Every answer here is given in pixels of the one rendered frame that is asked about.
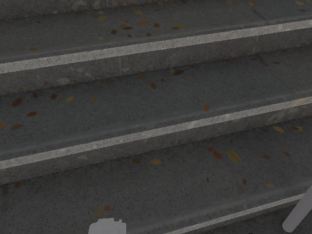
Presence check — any left robot thigh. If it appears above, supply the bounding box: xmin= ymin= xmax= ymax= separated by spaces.
xmin=89 ymin=217 xmax=127 ymax=234

